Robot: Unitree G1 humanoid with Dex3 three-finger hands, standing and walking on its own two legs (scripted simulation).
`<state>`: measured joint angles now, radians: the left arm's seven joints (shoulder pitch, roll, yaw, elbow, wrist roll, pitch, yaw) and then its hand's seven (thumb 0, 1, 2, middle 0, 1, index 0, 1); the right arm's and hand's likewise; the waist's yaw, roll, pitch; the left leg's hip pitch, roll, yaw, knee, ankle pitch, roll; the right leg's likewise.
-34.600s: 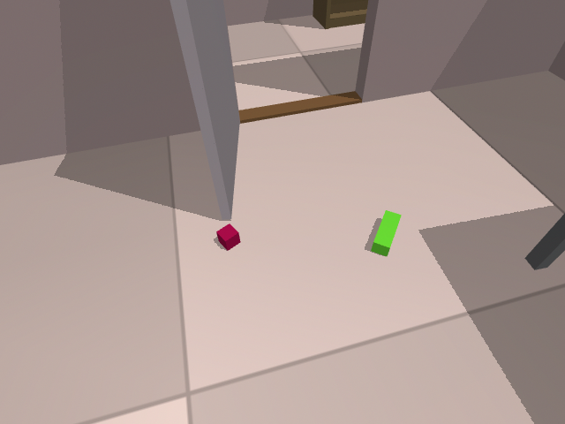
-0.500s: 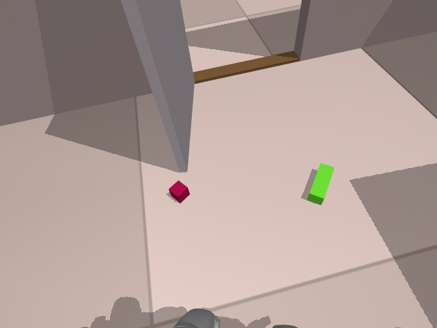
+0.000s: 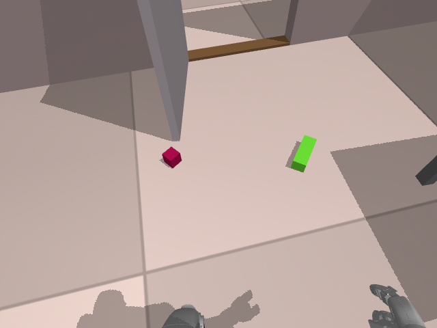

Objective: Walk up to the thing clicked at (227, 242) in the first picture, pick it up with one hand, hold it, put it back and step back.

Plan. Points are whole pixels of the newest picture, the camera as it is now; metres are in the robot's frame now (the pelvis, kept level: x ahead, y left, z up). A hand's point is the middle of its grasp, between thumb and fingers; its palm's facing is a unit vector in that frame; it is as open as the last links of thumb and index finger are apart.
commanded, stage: step back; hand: left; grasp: from above
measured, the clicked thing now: (172, 157) +1.00 +0.31 -0.72
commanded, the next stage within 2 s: stand in 1.14 s
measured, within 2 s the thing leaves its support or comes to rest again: neither
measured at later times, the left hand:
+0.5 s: hand out of the picture -0.01 +0.28 -0.13, palm faces +0.05 -0.92 -0.39, open 7.4 cm
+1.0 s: hand out of the picture +0.04 +0.29 -0.14, palm faces +0.08 -0.93 -0.35, open 7.4 cm
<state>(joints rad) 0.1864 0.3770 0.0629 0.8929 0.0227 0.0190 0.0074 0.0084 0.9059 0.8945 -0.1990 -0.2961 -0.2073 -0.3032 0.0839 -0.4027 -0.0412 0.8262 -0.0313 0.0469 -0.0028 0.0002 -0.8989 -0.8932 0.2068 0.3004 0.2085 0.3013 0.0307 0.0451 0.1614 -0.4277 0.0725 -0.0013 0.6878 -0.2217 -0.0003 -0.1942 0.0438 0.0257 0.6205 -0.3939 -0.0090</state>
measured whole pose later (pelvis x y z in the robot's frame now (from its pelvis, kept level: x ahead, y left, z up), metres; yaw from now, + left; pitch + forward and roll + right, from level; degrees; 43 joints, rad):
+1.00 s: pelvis -0.01 +0.02 +0.01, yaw +4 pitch -2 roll -1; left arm 0.15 0.38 0.03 1.04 0.00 -0.02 0.00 0.01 0.91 0.89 -0.20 -0.30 -0.21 -0.30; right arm 0.09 -0.33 -0.02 1.03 -0.02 0.00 0.01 0.00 -0.90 -0.89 0.20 0.30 0.21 0.30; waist 0.03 -0.01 0.09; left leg -0.28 0.03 0.01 0.58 -0.25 -0.01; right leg -0.19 -0.01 -0.01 0.55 -0.32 0.01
